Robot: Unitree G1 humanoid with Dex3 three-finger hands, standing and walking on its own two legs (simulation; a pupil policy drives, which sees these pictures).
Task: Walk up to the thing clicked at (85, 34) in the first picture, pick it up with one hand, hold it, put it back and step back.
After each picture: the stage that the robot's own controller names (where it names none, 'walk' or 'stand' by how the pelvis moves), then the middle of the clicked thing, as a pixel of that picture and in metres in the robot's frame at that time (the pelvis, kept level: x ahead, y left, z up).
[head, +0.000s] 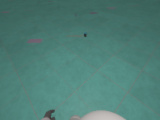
stand; (85, 34) +2.18 +0.16 -0.72
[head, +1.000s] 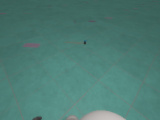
walk; (84, 42) +2.06 +0.10 -0.71
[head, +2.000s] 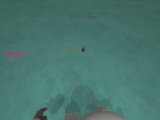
walk; (83, 49) +1.46 +0.08 -0.71
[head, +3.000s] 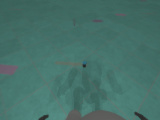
walk; (84, 64) +0.98 +0.08 -0.71
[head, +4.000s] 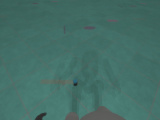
walk; (75, 82) +0.64 +0.17 -0.71
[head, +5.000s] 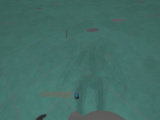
stand; (76, 95) +0.43 +0.19 -0.70
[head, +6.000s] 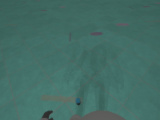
stand; (78, 101) +0.38 +0.17 -0.72
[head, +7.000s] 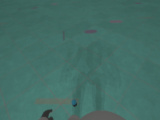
stand; (74, 103) +0.33 +0.20 -0.71
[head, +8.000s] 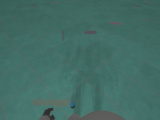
stand; (72, 104) +0.30 +0.20 -0.72
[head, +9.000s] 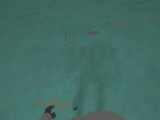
stand; (74, 106) +0.29 +0.21 -0.72
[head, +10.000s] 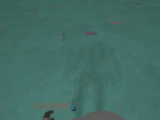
stand; (73, 107) +0.28 +0.23 -0.73
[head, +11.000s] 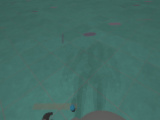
stand; (72, 108) +0.28 +0.23 -0.73
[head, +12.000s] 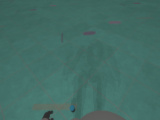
go down; (72, 108) +0.27 +0.23 -0.73
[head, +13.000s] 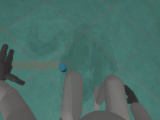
go down; (62, 67) +0.37 +0.23 -0.32
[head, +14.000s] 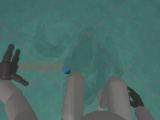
approach; (66, 69) +0.37 +0.23 -0.30
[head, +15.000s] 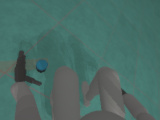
close in; (41, 66) +0.36 +0.25 -0.22
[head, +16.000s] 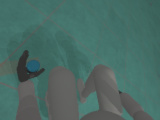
close; (33, 67) +0.36 +0.26 -0.22
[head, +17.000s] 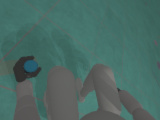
lift; (30, 67) +0.35 +0.26 -0.22
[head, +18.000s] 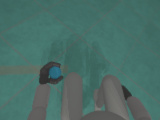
lift; (54, 73) +0.30 +0.26 -0.08
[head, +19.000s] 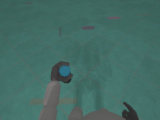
lift; (65, 75) +0.33 +0.18 +0.05
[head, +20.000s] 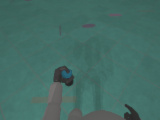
hold; (68, 77) +0.32 +0.17 +0.00
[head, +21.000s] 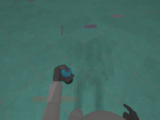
hold; (67, 75) +0.33 +0.18 +0.02
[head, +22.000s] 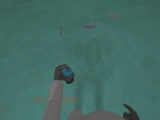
hold; (68, 75) +0.33 +0.17 +0.01
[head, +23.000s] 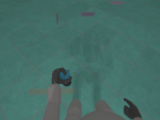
crouch; (65, 78) +0.32 +0.18 -0.05
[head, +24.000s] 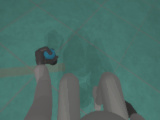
lower; (51, 57) +0.44 +0.25 -0.10
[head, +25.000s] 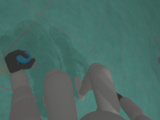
lower; (24, 61) +0.40 +0.27 -0.22
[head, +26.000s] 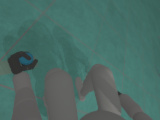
lower; (27, 61) +0.39 +0.28 -0.22
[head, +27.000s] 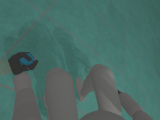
lower; (27, 62) +0.39 +0.28 -0.22
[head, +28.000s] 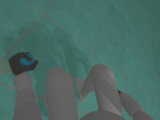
lower; (28, 62) +0.38 +0.27 -0.22
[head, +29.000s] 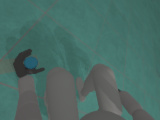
open; (30, 64) +0.37 +0.26 -0.22
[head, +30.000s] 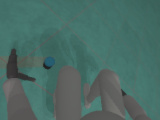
stand; (48, 63) +0.37 +0.24 -0.23
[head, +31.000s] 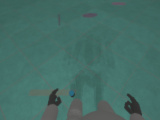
stand; (72, 93) +0.33 +0.20 -0.60
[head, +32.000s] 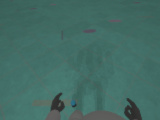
stand; (73, 103) +0.33 +0.20 -0.66
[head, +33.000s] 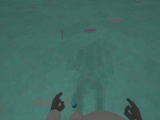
stand; (73, 104) +0.32 +0.20 -0.66
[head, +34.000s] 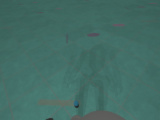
stand; (76, 104) +0.35 +0.20 -0.72
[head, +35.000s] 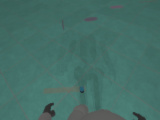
walk; (81, 89) +0.42 +0.11 -0.70
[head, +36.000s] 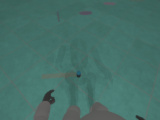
walk; (78, 74) +0.63 +0.12 -0.69
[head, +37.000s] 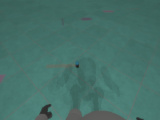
stand; (77, 64) +0.93 +0.21 -0.70
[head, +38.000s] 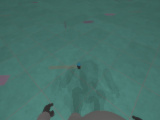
stand; (78, 66) +0.96 +0.21 -0.72
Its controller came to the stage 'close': yes
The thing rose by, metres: 0.72
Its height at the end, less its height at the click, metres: +0.00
